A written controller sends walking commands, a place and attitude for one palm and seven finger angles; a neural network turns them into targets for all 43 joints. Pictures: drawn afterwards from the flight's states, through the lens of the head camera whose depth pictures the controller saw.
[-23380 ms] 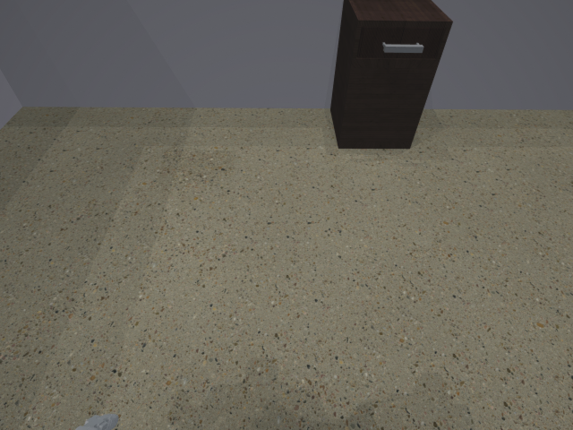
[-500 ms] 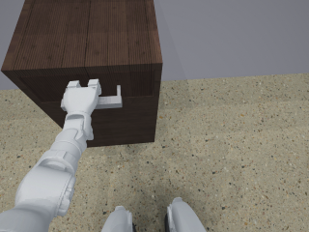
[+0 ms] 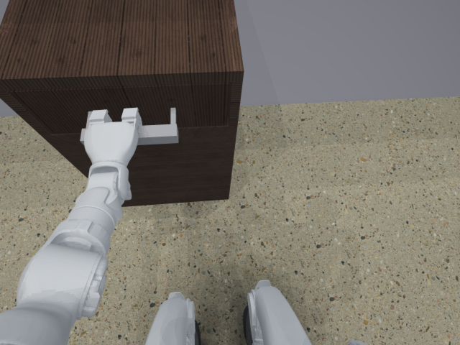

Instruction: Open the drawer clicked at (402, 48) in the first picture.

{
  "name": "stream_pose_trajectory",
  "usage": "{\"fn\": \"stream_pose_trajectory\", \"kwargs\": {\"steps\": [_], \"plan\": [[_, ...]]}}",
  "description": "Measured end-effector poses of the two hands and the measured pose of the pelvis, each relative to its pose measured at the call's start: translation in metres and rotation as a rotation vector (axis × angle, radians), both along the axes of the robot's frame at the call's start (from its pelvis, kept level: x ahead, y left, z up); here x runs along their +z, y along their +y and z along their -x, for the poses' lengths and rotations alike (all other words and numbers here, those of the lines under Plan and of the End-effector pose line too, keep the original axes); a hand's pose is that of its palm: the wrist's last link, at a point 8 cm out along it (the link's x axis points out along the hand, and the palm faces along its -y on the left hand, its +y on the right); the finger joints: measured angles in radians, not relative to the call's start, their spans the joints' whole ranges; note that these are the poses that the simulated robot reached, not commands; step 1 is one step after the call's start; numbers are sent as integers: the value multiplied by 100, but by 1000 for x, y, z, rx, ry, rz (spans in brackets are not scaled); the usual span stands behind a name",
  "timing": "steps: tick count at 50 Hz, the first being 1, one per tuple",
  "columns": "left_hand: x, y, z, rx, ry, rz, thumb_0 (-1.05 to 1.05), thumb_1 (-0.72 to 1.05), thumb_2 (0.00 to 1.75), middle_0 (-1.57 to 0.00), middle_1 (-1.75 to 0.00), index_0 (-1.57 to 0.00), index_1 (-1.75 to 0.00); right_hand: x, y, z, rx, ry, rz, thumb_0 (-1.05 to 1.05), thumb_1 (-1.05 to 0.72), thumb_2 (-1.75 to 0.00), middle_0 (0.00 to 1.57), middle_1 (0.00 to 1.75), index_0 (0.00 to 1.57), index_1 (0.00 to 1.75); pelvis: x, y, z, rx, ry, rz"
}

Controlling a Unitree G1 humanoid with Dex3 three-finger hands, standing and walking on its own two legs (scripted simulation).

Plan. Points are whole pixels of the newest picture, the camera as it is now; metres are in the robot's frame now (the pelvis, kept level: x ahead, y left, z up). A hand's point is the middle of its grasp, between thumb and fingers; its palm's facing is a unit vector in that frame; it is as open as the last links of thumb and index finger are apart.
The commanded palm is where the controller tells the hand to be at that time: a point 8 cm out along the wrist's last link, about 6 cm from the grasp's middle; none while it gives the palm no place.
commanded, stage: lower the fingers behind the handle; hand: left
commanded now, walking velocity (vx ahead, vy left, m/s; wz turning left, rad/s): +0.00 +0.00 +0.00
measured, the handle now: (132, 125) +0.53 +0.16 -0.04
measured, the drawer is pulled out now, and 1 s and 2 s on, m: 0.00 0.00 0.06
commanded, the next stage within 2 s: close the thumb around the handle in 0.38 s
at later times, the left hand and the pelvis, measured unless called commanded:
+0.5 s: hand (124, 152) +0.48 +0.18 -0.06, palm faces -0.06 -0.02 -1.00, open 13.9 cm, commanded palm +0.46 +0.17 -0.01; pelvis +0.00 +0.01 -0.01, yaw +0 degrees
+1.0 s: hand (123, 152) +0.48 +0.18 -0.06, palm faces -0.05 -0.02 -1.00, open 7.1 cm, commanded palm +0.46 +0.17 -0.01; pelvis +0.00 +0.01 +0.00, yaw +0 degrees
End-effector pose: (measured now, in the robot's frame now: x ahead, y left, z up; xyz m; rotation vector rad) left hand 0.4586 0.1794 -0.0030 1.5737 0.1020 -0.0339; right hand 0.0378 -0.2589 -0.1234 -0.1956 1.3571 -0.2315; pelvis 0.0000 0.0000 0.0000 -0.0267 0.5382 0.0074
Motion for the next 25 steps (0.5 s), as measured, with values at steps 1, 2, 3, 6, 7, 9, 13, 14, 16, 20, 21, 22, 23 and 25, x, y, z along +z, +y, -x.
{"fn": "stream_pose_trajectory", "kwargs": {"steps": [1,2,3,6,7,9,13,14,16,20,21,22,23,25], "plan": [[0,0,0,-2,0,0,0,-49,30,-31,-120,-32,-120,0,0,0,1,-4,2,1,-91,-89,20,30,20,30,-1,0,0,0,1,1],[0,0,-1,-3,-4,7,0,-49,30,-31,-120,-32,-120,-1,-1,0,3,-6,4,1,-91,-89,20,30,20,30,-2,0,1,0,2,1],[0,0,-2,-8,-4,16,0,-49,30,-30,-120,-32,-120,-2,-1,0,4,-6,7,1,-91,-89,20,30,20,30,-3,0,1,-1,3,1],[-1,0,-2,-25,-5,23,0,-49,30,-30,-120,-32,-120,-4,-2,3,1,-4,13,1,-91,-89,20,30,20,30,-6,1,2,-2,5,2],[-1,1,-2,-29,-9,23,0,-49,30,-30,-120,-32,-120,-4,-2,4,0,-2,14,1,-91,-89,20,30,20,30,-6,1,2,-3,5,2],[-2,1,-1,-37,-17,23,0,-49,30,-30,-120,-32,-120,-5,-1,6,-1,6,13,1,-91,-89,20,30,20,30,-7,2,3,-3,6,3],[-3,1,0,-42,-35,22,0,-49,30,-29,-120,-32,-120,-8,0,11,-2,24,10,1,-91,-89,20,30,20,30,-9,3,4,-2,10,4],[-3,1,0,-41,-38,20,0,-49,30,-29,-120,-32,-120,-8,1,12,-3,28,9,1,-91,-89,20,30,20,30,-9,3,4,-1,11,4],[-4,1,-1,-37,-43,18,0,-49,30,-29,-120,-31,-120,-9,2,14,-3,36,7,1,-91,-89,20,30,20,30,-10,4,5,0,12,5],[-5,0,-4,-27,-40,13,0,-49,30,-30,-120,-31,-120,-9,4,17,-8,43,4,1,-91,-89,20,30,20,30,-10,5,5,1,17,6],[-5,0,-5,-24,-37,14,0,-49,30,-30,-120,-31,-120,-9,4,18,-11,44,4,1,-91,-89,20,30,20,30,-10,5,5,0,17,6],[-5,-1,-6,-21,-35,17,0,-49,30,-30,-120,-32,-120,-8,4,18,-13,44,4,1,-91,-89,20,30,20,30,-9,5,5,-1,16,6],[-5,-1,-6,-18,-32,20,0,-49,30,-30,-120,-32,-120,-8,5,19,-15,45,4,1,-91,-89,20,30,20,30,-9,5,5,-1,16,6],[-4,-1,-7,-15,-26,27,0,-49,30,-30,-120,-32,-120,-6,5,20,-19,45,4,1,-91,-89,20,30,20,30,-8,6,4,-3,15,6]]}}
